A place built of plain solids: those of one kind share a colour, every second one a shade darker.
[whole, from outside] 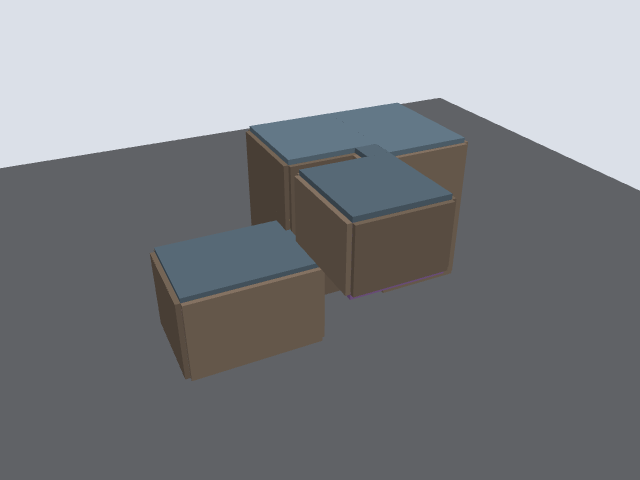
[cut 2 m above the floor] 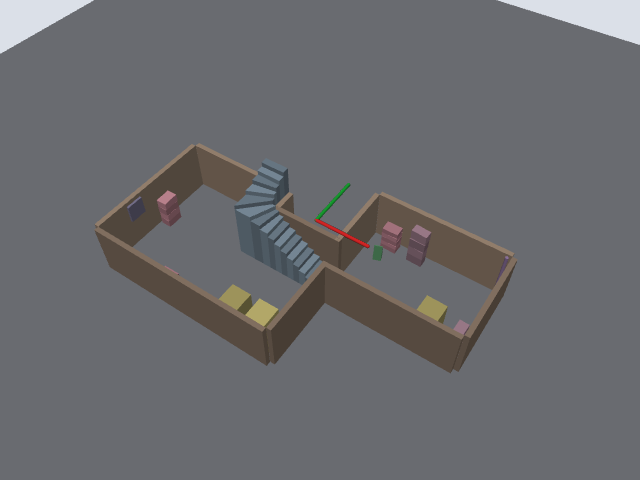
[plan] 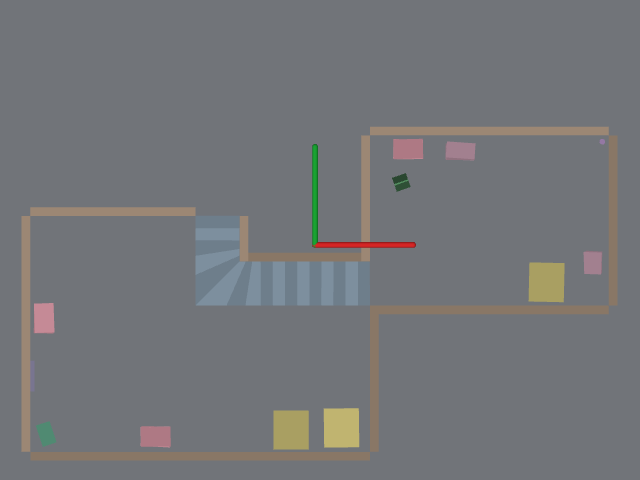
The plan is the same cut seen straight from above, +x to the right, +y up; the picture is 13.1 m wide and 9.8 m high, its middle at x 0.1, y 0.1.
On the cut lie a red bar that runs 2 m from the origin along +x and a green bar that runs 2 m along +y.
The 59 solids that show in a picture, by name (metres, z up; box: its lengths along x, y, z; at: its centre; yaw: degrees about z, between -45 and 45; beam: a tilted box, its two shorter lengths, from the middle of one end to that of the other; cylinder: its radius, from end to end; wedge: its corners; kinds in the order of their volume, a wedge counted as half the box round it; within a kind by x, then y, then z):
{
 "wall_1": {"box": [0.18, 4.81, 5.91], "at": [-5.91, -1.82, 2.9]},
 "wall_2": {"box": [3.37, 0.18, 5.91], "at": [-4.13, 0.68, 2.9]},
 "wall_3": {"box": [0.18, 3.81, 2.56], "at": [-2.53, 2.5, 4.58]},
 "wall_4": {"box": [6.94, 0.18, 5.91], "at": [-2.35, -4.31, 2.9]},
 "wall_5": {"box": [0.18, 0.93, 5.91], "at": [-1.45, 0.13, 2.9]},
 "wall_6": {"box": [3.57, 0.18, 2.56], "at": [-0.66, 4.49, 4.58]},
 "wall_7": {"box": [2.66, 0.18, 5.91], "at": [-0.21, -0.25, 2.9]},
 "wall_8": {"box": [0.18, 2.57, 3.14], "at": [1.03, 0.95, 1.52]},
 "wall_9": {"box": [0.18, 2.99, 5.91], "at": [1.21, -2.73, 2.9]},
 "wall_10": {"box": [0.18, 0.9, 2.77], "at": [1.21, -0.79, 4.47]},
 "wall_11": {"box": [0.18, 3.81, 2.56], "at": [1.22, 2.5, 4.58]},
 "wall_12": {"box": [4.87, 0.18, 3.14], "at": [3.56, -1.33, 1.52]},
 "wall_13": {"box": [4.87, 0.18, 3.14], "at": [3.56, 2.33, 1.52]},
 "wall_14": {"box": [0.18, 3.47, 3.14], "at": [6.08, 0.5, 1.52]},
 "roof_1": {"box": [3.37, 4.81, 0.2], "at": [-4.13, -1.82, 5.96]},
 "roof_2": {"box": [0.9, 0.93, 0.2], "at": [-1.99, 0.13, 5.96]},
 "roof_3": {"box": [3.56, 3.89, 0.2], "at": [-0.66, -2.28, 5.96]},
 "roof_4": {"box": [3.57, 3.81, 0.2], "at": [-0.66, 2.5, 5.96]},
 "roof_5": {"box": [4.87, 3.47, 0.18], "at": [3.56, 0.5, 3.18]},
 "tread_1": {"wedge": [[-2.45, -1.24, -0.05], [-2.45, -1.24, 2.2], [-1.81, -1.24, -0.05], [-1.81, -1.24, 2.2], [-1.55, -0.34, -0.05], [-1.55, -0.34, 2.2], [-1.41, -0.34, -0.05], [-1.41, -0.34, 2.2]]},
 "tread_2": {"wedge": [[-2.44, -1.24, -0.05], [-2.44, -1.24, 2.38], [-2.44, -0.61, -0.05], [-2.44, -0.61, 2.38], [-1.54, -0.34, -0.05], [-1.54, -0.34, 2.38], [-1.54, -0.21, -0.05], [-1.54, -0.21, 2.38]]},
 "tread_3": {"wedge": [[-2.44, -0.61, -0.05], [-2.44, -0.61, 2.56], [-2.44, -0.22, -0.05], [-2.44, -0.22, 2.56], [-1.54, -0.22, -0.05], [-1.54, -0.22, 2.56], [-1.54, -0.08, -0.05], [-1.54, -0.08, 2.56]]},
 "tread_4": {"wedge": [[-2.44, -0.22, -0.05], [-2.44, -0.22, 2.75], [-2.44, 0.1, -0.05], [-2.44, 0.1, 2.75], [-1.54, -0.08, -0.05], [-1.54, -0.08, 2.75], [-1.54, 0.09, -0.05], [-1.54, 0.09, 2.75]]},
 "tread_5": {"wedge": [[-2.44, 0.09, -0.05], [-2.44, 0.09, 2.93], [-2.44, 0.34, -0.05], [-2.44, 0.34, 2.93], [-1.54, 0.09, -0.05], [-1.54, 0.09, 2.93], [-1.54, 0.34, -0.05], [-1.54, 0.34, 2.93]]},
 "tread_6": {"wedge": [[-2.44, 0.34, -0.05], [-2.44, 0.34, 3.11], [-2.44, 0.59, -0.05], [-2.44, 0.59, 3.11], [-1.54, 0.34, -0.05], [-1.54, 0.34, 3.11], [-1.54, 0.59, -0.05], [-1.54, 0.59, 3.11]]},
 "tread_7": {"wedge": [[-1.81, -1.24, -0.05], [-1.81, -1.24, 2.02], [-1.42, -1.24, -0.05], [-1.42, -1.24, 2.02], [-1.42, -0.34, -0.05], [-1.42, -0.34, 2.02], [-1.28, -0.34, -0.05], [-1.28, -0.34, 2.02]]},
 "tread_8": {"wedge": [[-1.43, -1.24, -0.05], [-1.43, -1.24, 1.83], [-1.29, -0.34, -0.05], [-1.29, -0.34, 1.83], [-1.11, -1.24, -0.05], [-1.11, -1.24, 1.83], [-1.11, -0.34, -0.05], [-1.11, -0.34, 1.83]]},
 "tread_9": {"wedge": [[-1.12, -0.34, -0.05], [-1.12, -0.34, 1.65], [-1.11, -1.24, -0.05], [-1.11, -1.24, 1.65], [-0.86, -1.24, -0.05], [-0.86, -1.24, 1.65], [-0.86, -0.34, -0.05], [-0.86, -0.34, 1.65]]},
 "tread_10": {"wedge": [[-0.87, -1.24, -0.05], [-0.87, -1.24, 1.47], [-0.87, -0.34, -0.05], [-0.87, -0.34, 1.47], [-0.61, -1.24, -0.05], [-0.61, -1.24, 1.47], [-0.61, -0.34, -0.05], [-0.61, -0.34, 1.47]]},
 "tread_11": {"wedge": [[-0.62, -1.24, -0.05], [-0.62, -1.24, 1.28], [-0.62, -0.34, -0.05], [-0.62, -0.34, 1.28], [-0.36, -1.24, -0.05], [-0.36, -1.24, 1.28], [-0.36, -0.34, -0.05], [-0.36, -0.34, 1.28]]},
 "tread_12": {"wedge": [[-0.37, -1.24, -0.05], [-0.37, -1.24, 1.1], [-0.37, -0.34, -0.05], [-0.37, -0.34, 1.1], [-0.11, -1.24, -0.05], [-0.11, -1.24, 1.1], [-0.11, -0.34, -0.05], [-0.11, -0.34, 1.1]]},
 "tread_13": {"wedge": [[-0.12, -1.24, -0.05], [-0.12, -1.24, 0.92], [-0.12, -0.34, -0.05], [-0.12, -0.34, 0.92], [0.13, -1.24, -0.05], [0.13, -1.24, 0.92], [0.13, -0.34, -0.05], [0.13, -0.34, 0.92]]},
 "tread_14": {"wedge": [[0.12, -1.24, -0.05], [0.12, -1.24, 0.73], [0.13, -0.34, -0.05], [0.13, -0.34, 0.73], [0.37, -1.24, -0.05], [0.37, -1.24, 0.73], [0.37, -0.34, -0.05], [0.37, -0.34, 0.73]]},
 "tread_15": {"wedge": [[0.37, -1.24, -0.05], [0.37, -1.24, 0.55], [0.37, -0.34, -0.05], [0.37, -0.34, 0.55], [0.62, -1.24, -0.05], [0.62, -1.24, 0.55], [0.62, -0.34, -0.05], [0.62, -0.34, 0.55]]},
 "tread_16": {"wedge": [[0.62, -1.24, -0.05], [0.62, -1.24, 0.37], [0.62, -0.34, -0.05], [0.62, -0.34, 0.37], [0.87, -0.34, -0.05], [0.87, -0.34, 0.37], [0.88, -1.24, -0.05], [0.88, -1.24, 0.37]]},
 "tread_17": {"wedge": [[0.87, -1.24, -0.05], [0.87, -1.24, 0.19], [0.87, -0.34, -0.05], [0.87, -0.34, 0.18], [1.12, -1.24, -0.05], [1.12, -1.24, 0.18], [1.12, -0.34, -0.05], [1.12, -0.34, 0.18]]},
 "cage_trolley_1": {"box": [0.72, 0.8, 1.71], "at": [-0.49, -3.78, 0.81], "yaw": 0.2},
 "cage_trolley_2": {"box": [0.72, 0.8, 1.71], "at": [0.54, -3.74, 0.81], "yaw": 0.7},
 "cage_trolley_3": {"box": [0.72, 0.8, 1.71], "at": [4.73, -0.76, 0.81], "yaw": -1.2},
 "floor_1": {"box": [3.57, 3.81, 0.21], "at": [-0.66, 2.5, 3.19]},
 "crate_1": {"box": [0.4, 0.6, 0.3], "at": [-5.54, -1.51, 0.75], "yaw": -1.0},
 "crate_2": {"box": [0.4, 0.6, 0.35], "at": [-5.54, -1.5, 0.12], "yaw": -0.3},
 "crate_3": {"box": [0.4, 0.6, 0.3], "at": [-5.53, -1.5, 0.45], "yaw": 1.3},
 "crate_4": {"box": [0.4, 0.6, 0.3], "at": [-5.53, -1.49, 1.05], "yaw": 1.9},
 "crate_5": {"box": [0.6, 0.4, 0.2], "at": [-3.25, -3.92, 0.9], "yaw": 0.6},
 "crate_6": {"box": [0.6, 0.4, 0.25], "at": [1.89, 1.96, 0.07], "yaw": -0.9},
 "crate_7": {"box": [0.6, 0.4, 0.2], "at": [1.9, 1.95, 0.3], "yaw": 0.2},
 "crate_8": {"box": [0.6, 0.4, 0.2], "at": [1.9, 1.95, 0.5], "yaw": 0.8},
 "crate_9": {"box": [0.6, 0.4, 0.2], "at": [1.9, 1.96, 0.7], "yaw": -0.9},
 "crate_10": {"box": [0.6, 0.4, 0.2], "at": [1.9, 1.96, 0.9], "yaw": 1.3},
 "carton_1": {"box": [0.58, 0.33, 0.44], "at": [2.95, 1.9, 0.17], "yaw": -0.9},
 "carton_2": {"box": [0.58, 0.33, 0.39], "at": [2.96, 1.9, 0.59], "yaw": -2.1},
 "carton_3": {"box": [0.58, 0.33, 0.39], "at": [2.97, 1.9, 0.98], "yaw": -0.4},
 "carton_4": {"box": [0.58, 0.33, 0.39], "at": [2.97, 1.93, 1.37], "yaw": -3.9},
 "carton_5": {"box": [0.35, 0.45, 0.25], "at": [5.67, -0.37, 0.88], "yaw": -1.9},
 "bucket_1": {"box": [0.3, 0.46, 0.39], "at": [-5.49, -3.86, 0.14], "yaw": 18.0},
 "sign_1": {"wedge": [[1.57, 1.37, 0.0], [1.61, 1.24, 0.62], [1.62, 1.21, 0.62], [1.67, 1.08, 0.0], [1.85, 1.47, 0.0], [1.9, 1.34, 0.62], [1.91, 1.31, 0.62], [1.95, 1.18, 0.0]]},
 "cabinet_1": {"box": [0.09, 0.63, 0.71], "at": [-5.77, -2.68, 1.49]},
 "pipe_1": {"cylinder": 0.06, "from": [5.87, 2.11, 0.0], "to": [5.87, 2.11, 3.09]}
}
